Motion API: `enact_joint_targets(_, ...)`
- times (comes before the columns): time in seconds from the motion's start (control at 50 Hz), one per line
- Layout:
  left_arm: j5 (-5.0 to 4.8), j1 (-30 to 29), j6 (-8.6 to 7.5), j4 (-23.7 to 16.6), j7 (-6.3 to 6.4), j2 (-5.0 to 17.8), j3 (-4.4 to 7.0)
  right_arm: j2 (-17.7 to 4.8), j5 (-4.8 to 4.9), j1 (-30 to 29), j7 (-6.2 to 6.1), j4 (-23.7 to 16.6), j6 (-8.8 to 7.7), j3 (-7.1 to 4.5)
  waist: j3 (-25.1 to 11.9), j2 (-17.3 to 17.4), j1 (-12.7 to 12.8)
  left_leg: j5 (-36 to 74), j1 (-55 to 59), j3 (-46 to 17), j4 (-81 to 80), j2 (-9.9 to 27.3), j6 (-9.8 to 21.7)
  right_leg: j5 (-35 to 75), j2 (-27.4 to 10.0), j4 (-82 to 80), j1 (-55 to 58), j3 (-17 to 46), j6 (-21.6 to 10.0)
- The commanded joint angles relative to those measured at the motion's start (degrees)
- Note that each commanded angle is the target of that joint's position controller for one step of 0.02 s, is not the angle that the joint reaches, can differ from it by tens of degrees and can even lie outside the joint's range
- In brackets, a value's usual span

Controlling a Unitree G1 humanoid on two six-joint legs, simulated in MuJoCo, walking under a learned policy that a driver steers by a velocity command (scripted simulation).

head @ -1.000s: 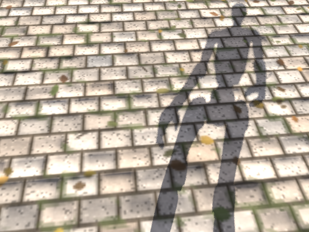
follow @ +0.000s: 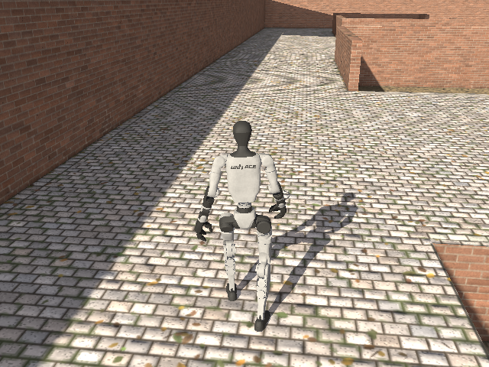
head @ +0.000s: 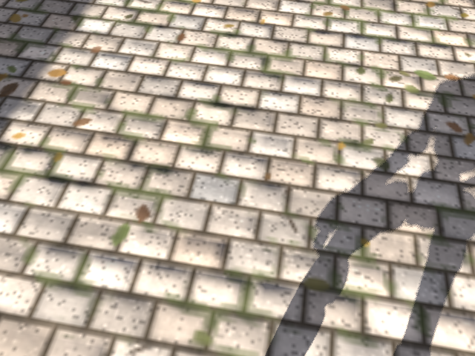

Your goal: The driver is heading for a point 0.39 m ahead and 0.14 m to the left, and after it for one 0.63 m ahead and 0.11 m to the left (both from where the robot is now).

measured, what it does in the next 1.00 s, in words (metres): walks ahead, turning left: right foot, then left foot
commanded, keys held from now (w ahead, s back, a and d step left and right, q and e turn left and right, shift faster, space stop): w+q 0.42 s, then w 0.28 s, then no key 0.30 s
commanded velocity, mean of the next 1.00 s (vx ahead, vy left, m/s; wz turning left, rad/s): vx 0.43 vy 0.00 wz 0.37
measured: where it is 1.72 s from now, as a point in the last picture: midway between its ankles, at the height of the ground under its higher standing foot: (213, 298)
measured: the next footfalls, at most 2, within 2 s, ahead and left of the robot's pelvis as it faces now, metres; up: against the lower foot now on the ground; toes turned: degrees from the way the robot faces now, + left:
right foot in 0.50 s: +0.50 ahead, -0.06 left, +0.00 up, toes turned +21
left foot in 0.96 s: +0.63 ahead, +0.25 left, +0.00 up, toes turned +21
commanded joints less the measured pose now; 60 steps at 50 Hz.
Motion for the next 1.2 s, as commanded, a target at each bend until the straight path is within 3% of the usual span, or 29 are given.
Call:
enact_joint_targets(0.02,1.35,-2.74,-0.38,-5.34,0.39,8.12,1.03,-16.68,0.36,22.29,-1.93,1.92,0.53,-6.38,-13.47,5.5,-12.21,-0.53,36.31,-13.57,-3.94,4.04,7.12,36.61,-7.56,39.39,-21.48,2.07,-3.23)
enact_joint_targets(0.04,1.63,0.54,-2.44,-8.39,-0.54,1.57,-0.94,-19.66,0.39,18.38,-1.78,0.05,-0.19,-6.34,-19.51,15.74,-5.45,-12.55,51.46,-47.9,-14.16,16.15,18.75,-6.98,5.79,57.77,-44.39,12.08,-0.33)
enact_joint_targets(0.06,-0.58,-6.0,-4.91,-9.3,-1.51,6.56,-0.15,-14.56,-0.2,19.44,-1.27,-0.66,-0.99,-4.63,-20.43,6.96,-9.34,-14.19,51.73,-49.81,-19.47,16.9,16.48,-6.2,3.19,60.0,-50.51,22.52,-2.25)
enact_joint_targets(0.08,-2.16,-9.64,-6.1,-10.61,-1.92,7.5,0.11,-11.89,-0.6,17.69,-1.28,-0.6,-1.83,-3.92,-13.49,4.7,-8.91,-10.55,46.19,-41.46,-19.36,15.31,14.15,-1.52,0.74,57.5,-53.2,22.04,-3.94)
enact_joint_targets(0.1,-1.36,-9.68,-6.51,-9.96,-1.53,6.88,0.1,-10.26,-0.47,13.82,-1.19,-1.09,-2.45,-3.44,-8.28,-0.82,-5.93,-3.68,37.17,-34.33,-19.27,12.63,12.19,2.98,-1.98,51.84,-50.64,22.0,-4.24)
enact_joint_targets(0.12,0.25,-9.29,-6.17,-9.25,-1.1,7.75,0.7,-8.22,-0.55,10.45,-1.41,-1.85,-2.7,-2.84,-6.6,-0.91,-3.93,1.86,30.7,-29.26,-19.6,10.55,10.88,5.48,-3.72,46.72,-46.52,22.08,-3.84)
enact_joint_targets(0.18,1.31,-7.97,-4.01,-9.28,-1.05,6.9,1.02,-8.56,-0.77,9.23,-2.41,-2.9,-2.87,-2.56,-4.95,0.2,-1.4,9.94,21.98,-24.26,-22.2,8.05,10.56,9.08,-4.53,39.42,-40.79,21.41,-1.45)
enact_joint_targets(0.32,1.19,-21.2,-3.74,-13.85,-1.6,3.55,-0.4,-10.69,-0.37,14.89,-4.23,-1.73,-2.07,-3.09,-1.39,3.46,-5.98,5.17,15.94,-18.28,-22.09,2.83,5.88,31.25,0.64,12.36,-37.47,19.42,1.15)
enact_joint_targets(0.42,0.5,-23.94,-4.92,-15.93,-2.77,6.17,0.0,-10.03,-0.01,18.01,-4.57,-0.37,-1.33,-3.0,-1.59,4.72,-6.66,2.75,23.08,-25.06,-15.65,5.82,4.78,28.75,2.04,5.35,-35.91,21.53,-0.63)
enact_joint_targets(0.48,0.88,-15.57,-5.96,-13.59,-3.05,8.19,0.86,-9.04,-0.55,17.35,-4.87,-0.43,-0.89,-2.64,-4.37,7.02,-2.45,13.21,26.03,-25.65,-8.37,5.88,3.24,24.88,2.8,2.67,-26.54,19.13,-3.97)
enact_joint_targets(0.5,1.81,-8.56,-6.28,-12.12,-2.85,10.17,1.64,-6.93,-0.92,17.01,-4.55,-0.97,-1.04,-1.75,-10.19,5.77,0.78,15.83,23.34,-23.08,1.08,2.91,1.55,25.38,-0.43,4.15,-14.83,21.36,-6.79)
enact_joint_targets(0.52,2.32,0.28,-6.16,-11.19,-2.71,13.55,2.44,-4.64,-1.94,20.09,-4.51,-1.66,-1.29,-0.79,-18.78,-2.34,2.56,2.92,12.46,-18.29,17.69,-2.35,-1.19,24.24,-10.26,6.83,2.34,33.65,-11.69)
enact_joint_targets(0.54,1.67,5.33,-5.18,-7.67,-3.34,15.91,3.37,-2.3,0.38,28.48,-4.25,-1.42,-1.94,-0.06,-23.02,-22.11,-0.45,-26.53,-6.41,-14.05,34.05,-8.49,-4.74,8.68,-20.21,-2.13,15.41,60.44,-19.9)
enact_joint_targets(0.56,-0.07,3.72,-5.05,-8.64,-3.56,10.18,1.94,-8.21,1.08,25.0,-4.38,-0.56,-2.13,-0.92,-16.84,-13.36,1.45,-25.23,-12.84,-16.89,39.67,-4.58,-4.65,-5.11,-19.06,-5.35,12.14,62.12,-17.98)
enact_joint_targets(0.58,-0.01,-0.45,-4.67,-9.5,-3.34,7.33,1.08,-10.47,0.78,17.35,-4.34,-2.05,-2.16,-1.48,-8.93,-7.58,2.47,-19.88,-14.5,-15.19,39.86,-2.64,-4.49,-3.46,-16.78,-6.2,4.09,52.92,-15.54)
enact_joint_targets(0.6,0.91,-3.61,-4.3,-10.12,-3.3,6.8,0.58,-9.87,-0.08,13.24,-4.43,-3.09,-2.23,-1.39,-4.9,-3.42,1.46,-16.17,-12.78,-13.19,38.07,-0.64,-4.43,3.57,-14.55,-7.27,-3.53,46.58,-14.66)
enact_joint_targets(0.62,1.38,-5.25,-4.14,-9.97,-3.18,5.83,0.21,-9.01,-0.82,11.59,-4.26,-3.77,-2.48,-1.46,-2.68,-3.18,0.15,-13.54,-11.29,-12.68,34.58,1.15,-4.34,9.79,-12.82,-8.31,-8.6,42.28,-14.77)
enact_joint_targets(0.68,1.26,-4.75,-4.39,-8.83,-2.89,4.95,-0.37,-5.8,-0.61,13.04,-3.68,-3.77,-2.45,-0.97,-3.34,-6.46,-2.12,-11.73,-6.63,-10.16,27.28,3.8,-4.66,19.54,-9.97,-11.0,-13.07,34.66,-14.95)
enact_joint_targets(0.78,0.85,-3.73,-3.44,-7.26,-1.91,8.93,0.39,-2.87,-1.55,6.31,-3.44,-5.83,-2.63,0.67,-3.01,-5.28,-1.38,-0.2,-1.6,-5.7,8.53,2.81,-7.19,47.7,-7.79,-10.55,-16.42,22.67,-14.18)
enact_joint_targets(0.88,0.02,0.19,-1.82,-4.72,-1.49,9.2,0.0,-4.43,-1.28,0.78,-2.48,-6.94,-2.61,0.39,-4.77,-6.62,0.24,9.28,5.01,-5.48,-2.94,-0.61,-6.13,47.04,-7.73,-5.98,-12.49,20.78,-11.37)
enact_joint_targets(0.94,-0.2,-1.39,-1.32,-4.46,-1.25,9.03,-0.19,-7.45,-2.34,6.87,-2.57,-4.67,-2.75,-0.95,-7.41,-5.28,-3.91,14.02,16.46,-5.0,-10.31,-1.95,-3.19,45.51,-5.95,3.34,-12.61,20.8,-8.24)
enact_joint_targets(0.96,0.88,0.22,-1.67,-4.67,-1.29,7.43,-0.83,-11.1,-2.84,10.43,-3.12,-4.11,-2.78,-1.87,-10.86,-1.22,-4.75,33.66,25.51,-9.23,-9.23,3.48,-0.9,38.09,-2.75,11.1,-16.68,18.67,-5.55)
enact_joint_targets(0.98,2.18,6.94,-2.23,-4.31,-1.54,2.83,-2.49,-12.97,-4.34,13.11,-3.64,-4.29,-2.08,-1.77,-18.64,8.84,-2.86,53.06,42.18,-22.25,-4.48,16.47,7.67,12.34,1.87,25.91,-29.58,16.68,-1.84)
enact_joint_targets(1.0,1.39,9.17,-1.67,-2.98,-1.75,2.7,-2.95,-8.21,-3.24,14.38,-3.34,-3.36,-1.25,-0.49,-24.79,13.3,-3.7,51.2,42.9,-29.33,-6.48,21.41,13.15,-13.04,2.63,35.53,-31.82,19.88,-0.01)
enact_joint_targets(1.02,0.37,6.85,-0.78,-3.33,-1.86,6.73,-1.9,-6.54,-2.07,12.43,-2.73,-3.16,-0.75,0.18,-21.05,9.23,-3.8,37.49,37.37,-28.15,-9.02,18.66,11.66,-14.95,0.83,38.79,-34.14,21.85,0.37)
enact_joint_targets(1.06,0.33,0.84,1.44,-4.34,-0.76,6.75,-1.44,-6.23,-2.08,5.21,-2.43,-3.52,-0.63,0.53,-10.97,4.63,-2.33,19.6,24.84,-23.1,-13.89,14.47,7.61,-10.04,-1.4,37.2,-36.29,20.7,1.0)
enact_joint_targets(1.08,0.81,0.41,2.55,-4.36,-0.07,6.78,-1.21,-6.56,-2.44,2.07,-2.6,-3.74,-0.6,0.45,-9.25,5.36,-0.9,13.81,18.85,-21.0,-16.27,12.95,6.29,-6.7,-2.41,34.14,-32.95,20.87,1.43)
enact_joint_targets(1.14,1.35,2.49,3.67,-2.88,0.74,4.2,-1.68,-6.54,-3.28,-1.31,-3.04,-2.97,-0.25,0.2,-8.68,7.73,0.91,6.28,9.44,-15.03,-18.97,9.02,5.18,1.32,-1.19,24.79,-22.52,18.34,1.7)
enact_joint_targets(1.2,1.68,1.4,3.58,-2.21,0.52,3.36,-1.84,-5.66,-2.55,-1.37,-3.49,-1.32,0.01,0.51,-8.98,6.59,0.98,-5.3,7.78,-13.45,-18.92,7.75,3.96,12.82,-0.25,13.75,-16.0,16.95,0.23)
